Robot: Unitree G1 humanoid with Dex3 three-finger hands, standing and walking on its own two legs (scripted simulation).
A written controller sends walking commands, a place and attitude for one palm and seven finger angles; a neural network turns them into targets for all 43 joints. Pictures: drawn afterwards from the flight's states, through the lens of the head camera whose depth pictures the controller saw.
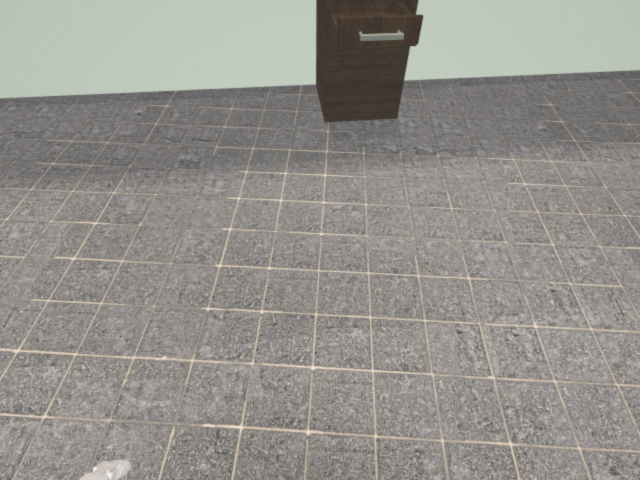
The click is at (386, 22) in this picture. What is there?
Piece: drawer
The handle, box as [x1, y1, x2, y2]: [359, 30, 403, 40]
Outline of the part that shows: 403,39 403,33 401,33 399,30 397,30 396,33 362,34 359,31 361,40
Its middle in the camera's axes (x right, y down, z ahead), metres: +0.27 -0.92 +1.74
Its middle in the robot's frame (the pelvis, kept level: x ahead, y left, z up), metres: +1.91 -0.18 -0.21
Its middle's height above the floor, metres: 0.56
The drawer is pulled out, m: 0.17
